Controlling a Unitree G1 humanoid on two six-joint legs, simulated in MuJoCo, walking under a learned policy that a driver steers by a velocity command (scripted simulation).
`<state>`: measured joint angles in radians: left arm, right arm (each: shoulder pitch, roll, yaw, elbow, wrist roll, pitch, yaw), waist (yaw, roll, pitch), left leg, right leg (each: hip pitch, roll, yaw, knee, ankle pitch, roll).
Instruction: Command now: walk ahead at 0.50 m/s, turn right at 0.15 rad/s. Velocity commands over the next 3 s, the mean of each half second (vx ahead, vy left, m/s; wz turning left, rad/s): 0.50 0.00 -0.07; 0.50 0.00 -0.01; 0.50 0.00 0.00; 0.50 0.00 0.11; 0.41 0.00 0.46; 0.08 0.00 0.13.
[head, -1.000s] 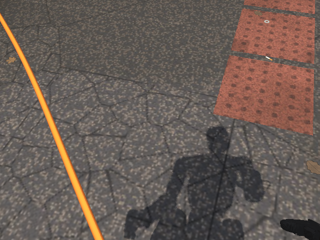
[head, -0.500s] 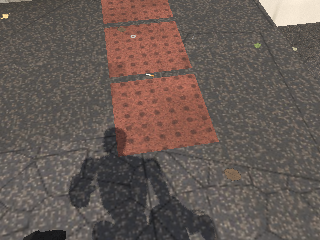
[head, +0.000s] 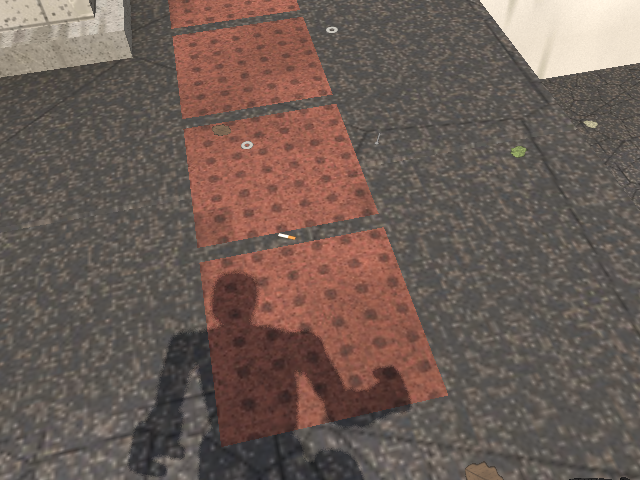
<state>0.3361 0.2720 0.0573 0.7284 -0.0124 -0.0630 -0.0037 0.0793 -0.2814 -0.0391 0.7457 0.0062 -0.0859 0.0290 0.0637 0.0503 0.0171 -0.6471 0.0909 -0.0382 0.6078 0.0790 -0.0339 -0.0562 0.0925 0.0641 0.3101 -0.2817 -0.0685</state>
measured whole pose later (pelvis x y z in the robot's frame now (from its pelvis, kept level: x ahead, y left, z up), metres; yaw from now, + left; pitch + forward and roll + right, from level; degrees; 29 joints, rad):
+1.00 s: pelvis +0.56 +0.00 +0.00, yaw +0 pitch +2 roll -2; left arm 0.36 0.27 0.05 0.83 -0.01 -0.08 -0.01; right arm 0.11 -0.29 -0.04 0.76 0.01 -0.06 0.01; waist 0.07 0.05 0.01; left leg -0.67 0.12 -0.04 0.72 0.00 -0.02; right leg -0.07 0.06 -0.04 0.23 -0.20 -0.05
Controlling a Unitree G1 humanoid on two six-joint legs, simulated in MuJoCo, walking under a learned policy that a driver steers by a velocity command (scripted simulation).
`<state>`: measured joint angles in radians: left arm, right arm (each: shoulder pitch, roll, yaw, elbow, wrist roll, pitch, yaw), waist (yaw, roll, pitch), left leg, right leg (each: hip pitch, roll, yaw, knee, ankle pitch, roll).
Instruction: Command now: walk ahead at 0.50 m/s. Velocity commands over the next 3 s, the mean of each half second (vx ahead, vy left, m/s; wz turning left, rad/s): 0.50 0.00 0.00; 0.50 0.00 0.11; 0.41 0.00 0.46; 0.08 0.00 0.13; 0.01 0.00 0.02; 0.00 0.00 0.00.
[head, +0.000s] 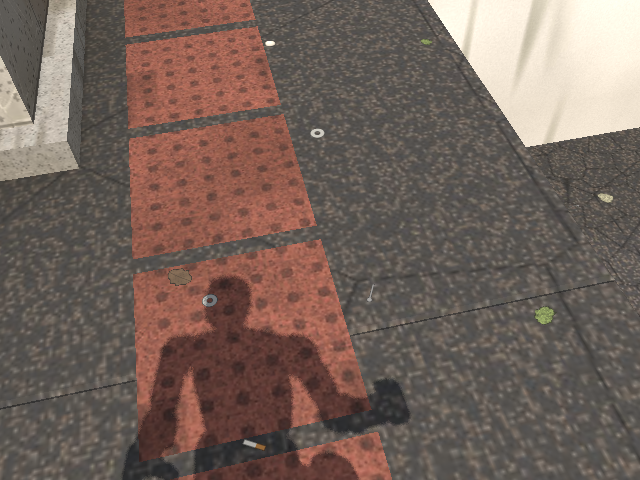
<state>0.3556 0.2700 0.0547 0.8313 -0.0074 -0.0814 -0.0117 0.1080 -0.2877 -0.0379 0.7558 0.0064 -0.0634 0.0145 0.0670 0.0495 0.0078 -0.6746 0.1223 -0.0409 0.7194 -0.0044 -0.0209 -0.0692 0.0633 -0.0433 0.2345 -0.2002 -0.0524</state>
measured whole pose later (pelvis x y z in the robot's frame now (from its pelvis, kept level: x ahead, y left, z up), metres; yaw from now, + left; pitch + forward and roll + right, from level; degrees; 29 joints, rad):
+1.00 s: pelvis +0.55 -0.01 +0.00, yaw +5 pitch +1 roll -2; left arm 0.30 0.25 0.06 0.90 0.02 -0.10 -0.01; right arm 0.19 -0.30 -0.07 0.82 0.03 -0.04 0.00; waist 0.04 0.05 0.02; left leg -0.68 0.10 -0.09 0.96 -0.11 0.01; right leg -0.09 0.05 -0.13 0.25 -0.18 -0.06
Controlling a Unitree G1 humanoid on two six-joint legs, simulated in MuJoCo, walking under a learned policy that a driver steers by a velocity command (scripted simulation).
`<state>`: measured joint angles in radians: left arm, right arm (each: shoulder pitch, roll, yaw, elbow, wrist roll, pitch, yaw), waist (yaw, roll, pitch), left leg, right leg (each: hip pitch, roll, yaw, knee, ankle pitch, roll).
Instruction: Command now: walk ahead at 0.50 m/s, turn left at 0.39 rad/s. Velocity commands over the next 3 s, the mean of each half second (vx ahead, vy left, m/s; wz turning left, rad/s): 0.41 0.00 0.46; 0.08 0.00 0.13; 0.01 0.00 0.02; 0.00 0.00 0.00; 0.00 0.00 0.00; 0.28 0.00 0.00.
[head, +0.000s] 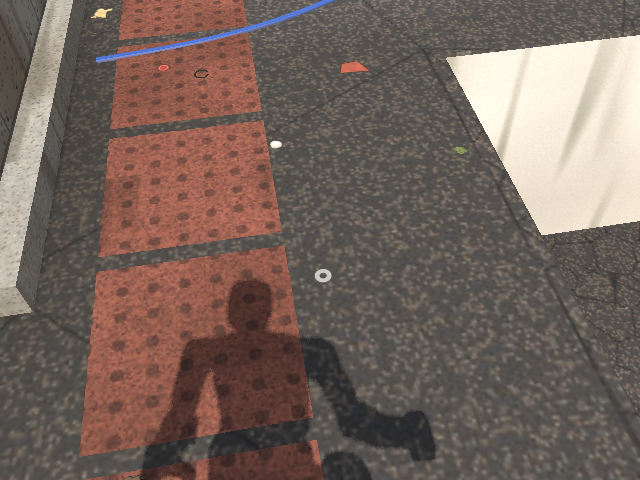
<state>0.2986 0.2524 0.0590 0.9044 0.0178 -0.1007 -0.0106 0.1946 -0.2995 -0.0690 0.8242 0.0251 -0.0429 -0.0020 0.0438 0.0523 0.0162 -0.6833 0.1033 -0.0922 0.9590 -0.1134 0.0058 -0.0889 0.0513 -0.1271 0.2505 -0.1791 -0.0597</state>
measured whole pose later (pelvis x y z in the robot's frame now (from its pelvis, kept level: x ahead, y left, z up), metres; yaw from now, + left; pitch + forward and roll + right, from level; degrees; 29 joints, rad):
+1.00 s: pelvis +0.38 +0.06 -0.02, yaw +19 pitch +1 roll +0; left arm 0.08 0.22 0.03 0.87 0.01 -0.03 -0.01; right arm 0.23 -0.25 -0.04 0.87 -0.01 0.04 -0.02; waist -0.01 0.00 0.02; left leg -0.13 -0.04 -0.06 0.51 -0.39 0.02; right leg -0.36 0.01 -0.01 0.53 -0.18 -0.02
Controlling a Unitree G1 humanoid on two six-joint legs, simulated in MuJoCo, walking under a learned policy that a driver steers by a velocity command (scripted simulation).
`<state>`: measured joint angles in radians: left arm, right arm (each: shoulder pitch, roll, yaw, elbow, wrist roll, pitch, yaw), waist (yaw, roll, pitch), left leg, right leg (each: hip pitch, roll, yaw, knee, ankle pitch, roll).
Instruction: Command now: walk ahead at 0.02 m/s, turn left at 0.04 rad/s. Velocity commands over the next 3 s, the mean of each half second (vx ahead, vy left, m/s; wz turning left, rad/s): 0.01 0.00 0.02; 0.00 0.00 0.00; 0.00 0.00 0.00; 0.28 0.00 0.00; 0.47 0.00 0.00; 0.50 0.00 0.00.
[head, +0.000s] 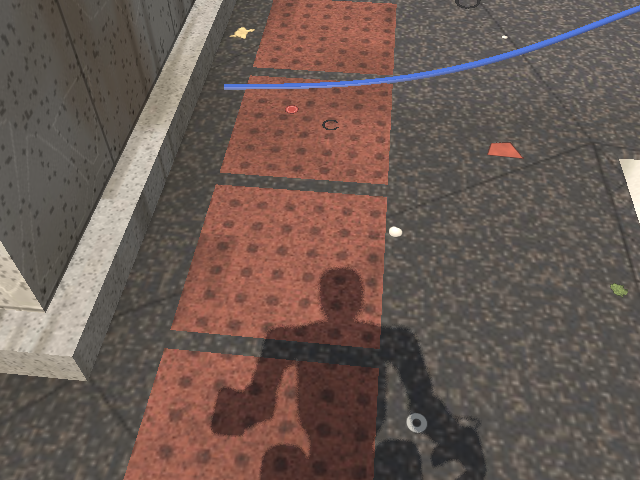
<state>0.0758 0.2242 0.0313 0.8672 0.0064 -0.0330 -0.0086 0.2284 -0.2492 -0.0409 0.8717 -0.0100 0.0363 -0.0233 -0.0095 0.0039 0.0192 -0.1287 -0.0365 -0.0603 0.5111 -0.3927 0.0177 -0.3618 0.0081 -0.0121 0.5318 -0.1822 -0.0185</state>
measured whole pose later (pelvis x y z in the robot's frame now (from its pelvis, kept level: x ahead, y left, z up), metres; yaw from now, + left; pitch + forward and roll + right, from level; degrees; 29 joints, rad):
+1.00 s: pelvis -0.01 -0.01 +0.00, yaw -2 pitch -1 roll +0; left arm 0.11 0.21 0.04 1.09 0.00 0.02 0.03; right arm 0.34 -0.18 -0.01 1.08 -0.01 -0.02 -0.04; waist 0.00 -0.01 0.04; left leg -0.09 -0.02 -0.03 0.49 -0.38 0.01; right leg -0.33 0.03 0.01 0.51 -0.16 -0.03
